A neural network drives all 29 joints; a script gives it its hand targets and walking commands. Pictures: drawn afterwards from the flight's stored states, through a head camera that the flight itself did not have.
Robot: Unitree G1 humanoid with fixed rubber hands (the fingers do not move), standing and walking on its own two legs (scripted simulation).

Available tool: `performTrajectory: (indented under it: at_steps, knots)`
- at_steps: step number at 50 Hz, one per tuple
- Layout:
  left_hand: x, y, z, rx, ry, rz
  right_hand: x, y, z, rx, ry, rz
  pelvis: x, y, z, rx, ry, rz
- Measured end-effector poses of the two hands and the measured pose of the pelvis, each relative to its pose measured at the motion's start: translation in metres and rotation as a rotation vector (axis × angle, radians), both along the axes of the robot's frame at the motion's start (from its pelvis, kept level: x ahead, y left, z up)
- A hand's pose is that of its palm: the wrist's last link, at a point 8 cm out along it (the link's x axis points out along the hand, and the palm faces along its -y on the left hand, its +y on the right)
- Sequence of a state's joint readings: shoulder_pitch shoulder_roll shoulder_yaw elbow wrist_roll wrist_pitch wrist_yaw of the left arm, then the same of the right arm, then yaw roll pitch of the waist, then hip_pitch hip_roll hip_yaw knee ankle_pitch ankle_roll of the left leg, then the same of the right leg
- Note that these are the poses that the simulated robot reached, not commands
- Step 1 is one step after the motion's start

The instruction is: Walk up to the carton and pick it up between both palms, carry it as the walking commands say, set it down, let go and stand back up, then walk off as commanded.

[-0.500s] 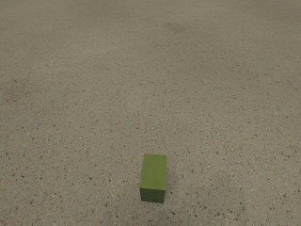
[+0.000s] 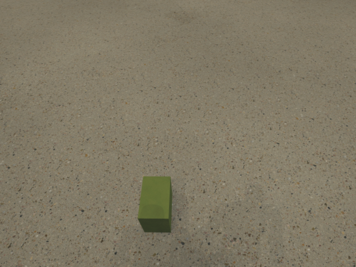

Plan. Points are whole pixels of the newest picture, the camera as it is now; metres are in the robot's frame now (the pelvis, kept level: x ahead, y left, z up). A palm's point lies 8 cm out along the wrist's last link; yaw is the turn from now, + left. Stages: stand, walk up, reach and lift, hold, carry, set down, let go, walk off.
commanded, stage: walk off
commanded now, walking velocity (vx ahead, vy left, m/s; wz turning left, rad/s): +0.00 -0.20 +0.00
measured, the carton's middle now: (157, 204) +0.53 +0.13 -0.65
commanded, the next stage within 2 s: stand in 1.74 s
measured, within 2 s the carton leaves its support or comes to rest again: neither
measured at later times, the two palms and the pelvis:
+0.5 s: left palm out of the picture +0.00 +0.10 -0.16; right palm out of the picture +0.07 -0.33 -0.12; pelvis +0.02 -0.11 +0.01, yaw +2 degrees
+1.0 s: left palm out of the picture +0.08 -0.02 -0.11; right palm out of the picture +0.01 -0.50 -0.14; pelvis +0.02 -0.26 +0.01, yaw +2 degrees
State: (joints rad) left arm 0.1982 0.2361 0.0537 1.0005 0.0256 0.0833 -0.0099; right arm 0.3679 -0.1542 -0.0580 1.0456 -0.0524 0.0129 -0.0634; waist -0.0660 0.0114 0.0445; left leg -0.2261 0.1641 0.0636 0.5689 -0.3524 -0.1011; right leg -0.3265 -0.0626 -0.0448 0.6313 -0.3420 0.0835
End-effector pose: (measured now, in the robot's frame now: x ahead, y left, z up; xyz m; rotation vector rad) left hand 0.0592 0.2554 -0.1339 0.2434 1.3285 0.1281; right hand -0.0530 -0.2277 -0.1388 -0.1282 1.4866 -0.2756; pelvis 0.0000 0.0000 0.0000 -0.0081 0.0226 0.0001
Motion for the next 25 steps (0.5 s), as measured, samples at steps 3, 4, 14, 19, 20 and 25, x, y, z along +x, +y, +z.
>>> performTrajectory:
  at_steps: [3, 4, 14, 19, 20, 25]
  knots:
    - [0.011, -0.026, 0.007, 0.019, -0.057, -0.001, 0.007, -0.034, -0.008, -0.008, 0.023, 0.002, 0.003, -0.023, -0.002, -0.009, -0.009, 0.013]
    - [0.011, -0.033, 0.010, 0.021, -0.070, 0.005, 0.015, -0.044, -0.007, -0.017, 0.017, 0.010, 0.003, -0.029, 0.000, -0.001, -0.010, 0.017]
    - [-0.029, -0.099, 0.000, -0.020, -0.013, 0.085, 0.128, -0.088, 0.008, -0.040, -0.221, 0.135, 0.008, -0.073, 0.005, -0.018, -0.007, 0.035]
    - [-0.049, -0.130, -0.026, -0.094, 0.029, 0.134, 0.150, -0.089, 0.013, -0.059, -0.263, 0.173, 0.014, -0.089, -0.004, -0.051, -0.016, 0.052]
    - [-0.054, -0.135, -0.031, -0.106, 0.047, 0.138, 0.150, -0.089, 0.014, -0.063, -0.271, 0.173, 0.015, -0.092, -0.005, -0.044, -0.018, 0.052]
    - [-0.055, -0.151, -0.025, -0.144, 0.096, 0.119, 0.121, -0.099, 0.023, -0.062, -0.226, 0.131, 0.017, -0.105, 0.005, -0.046, -0.034, 0.034]
